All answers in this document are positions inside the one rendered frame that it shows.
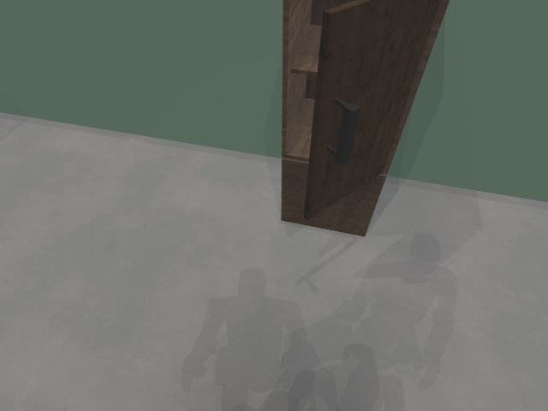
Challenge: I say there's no cupboard door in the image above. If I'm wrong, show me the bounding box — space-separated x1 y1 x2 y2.
304 0 441 221

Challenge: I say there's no handle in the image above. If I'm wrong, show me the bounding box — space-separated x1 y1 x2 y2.
326 97 360 165

